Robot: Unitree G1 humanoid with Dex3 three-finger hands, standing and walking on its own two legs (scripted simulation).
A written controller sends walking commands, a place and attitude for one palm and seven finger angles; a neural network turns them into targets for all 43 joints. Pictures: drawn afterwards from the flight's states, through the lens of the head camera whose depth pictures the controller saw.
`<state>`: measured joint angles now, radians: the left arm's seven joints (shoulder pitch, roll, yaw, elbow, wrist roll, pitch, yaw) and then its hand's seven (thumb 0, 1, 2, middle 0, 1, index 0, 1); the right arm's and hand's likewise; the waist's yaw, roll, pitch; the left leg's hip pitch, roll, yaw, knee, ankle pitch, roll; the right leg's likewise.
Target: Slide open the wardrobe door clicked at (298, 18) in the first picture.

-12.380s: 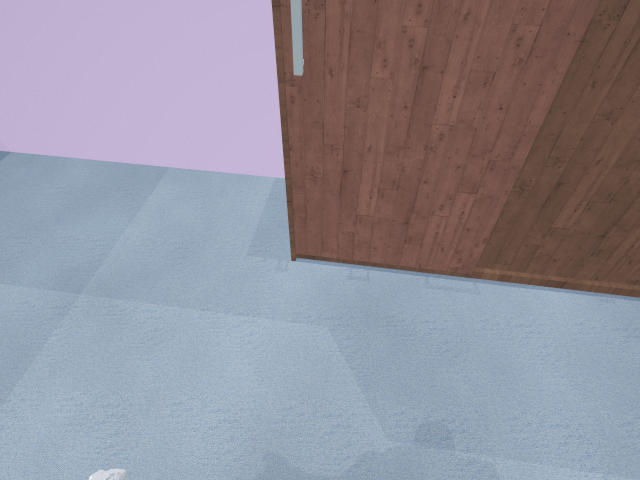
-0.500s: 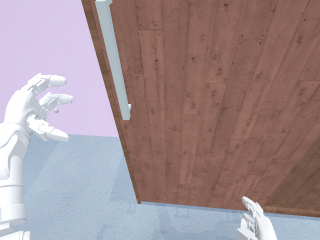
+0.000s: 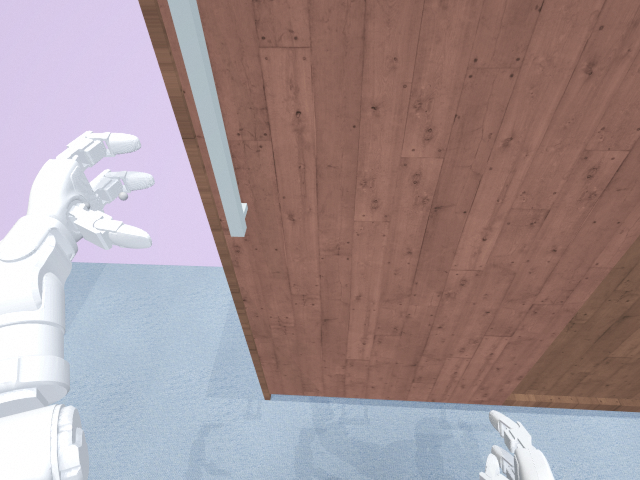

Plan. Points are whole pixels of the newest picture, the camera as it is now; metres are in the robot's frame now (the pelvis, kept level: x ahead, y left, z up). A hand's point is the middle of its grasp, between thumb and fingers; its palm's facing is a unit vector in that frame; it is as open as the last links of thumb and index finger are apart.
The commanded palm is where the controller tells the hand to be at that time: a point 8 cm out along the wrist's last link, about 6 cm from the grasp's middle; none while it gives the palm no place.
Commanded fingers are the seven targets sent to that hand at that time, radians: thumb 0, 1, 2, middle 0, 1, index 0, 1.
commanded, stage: move the hooked fingers beside the handle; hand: left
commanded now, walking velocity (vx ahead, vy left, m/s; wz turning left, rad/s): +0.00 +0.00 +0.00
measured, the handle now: (219, 129) +0.49 +0.16 +0.22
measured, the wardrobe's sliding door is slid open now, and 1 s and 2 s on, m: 0.00 0.00 0.00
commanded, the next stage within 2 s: feel for the door with the fingertips in 1.48 s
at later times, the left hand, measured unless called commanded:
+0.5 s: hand (146, 175) +0.42 +0.24 +0.19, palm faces +0.02 -1.00 -0.02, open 14.0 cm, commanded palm +0.40 +0.29 +0.20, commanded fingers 0.00 -0.50 0.30 -0.30 -1.20 -0.30 -1.20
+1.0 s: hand (158, 166) +0.44 +0.23 +0.19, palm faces +0.02 -1.00 -0.01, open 13.9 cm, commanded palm +0.41 +0.28 +0.19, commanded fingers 0.00 -0.50 0.30 -0.30 -1.20 -0.30 -1.20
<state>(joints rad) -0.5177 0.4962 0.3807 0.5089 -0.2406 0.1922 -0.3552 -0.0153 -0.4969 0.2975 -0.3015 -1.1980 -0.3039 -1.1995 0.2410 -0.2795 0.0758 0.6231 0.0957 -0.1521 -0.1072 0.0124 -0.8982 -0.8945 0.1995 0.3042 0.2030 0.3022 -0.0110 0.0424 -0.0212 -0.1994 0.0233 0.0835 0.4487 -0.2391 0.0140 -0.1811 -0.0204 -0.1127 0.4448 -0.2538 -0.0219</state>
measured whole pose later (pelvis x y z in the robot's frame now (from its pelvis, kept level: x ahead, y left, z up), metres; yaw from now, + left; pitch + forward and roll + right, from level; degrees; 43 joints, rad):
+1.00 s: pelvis +0.01 +0.01 +0.00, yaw -1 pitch +2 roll +0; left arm -0.73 0.51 0.37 0.83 -0.20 0.03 -0.32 -0.02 -0.50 0.30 -0.31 -1.21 -0.31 -1.21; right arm 0.36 -0.30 0.04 0.68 0.09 -0.08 -0.10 0.01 -0.90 -0.89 0.20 0.30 0.20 0.30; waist -0.06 0.03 -0.04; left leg -0.25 0.03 0.11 0.46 -0.25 0.02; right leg -0.24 -0.01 -0.09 0.44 -0.25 -0.01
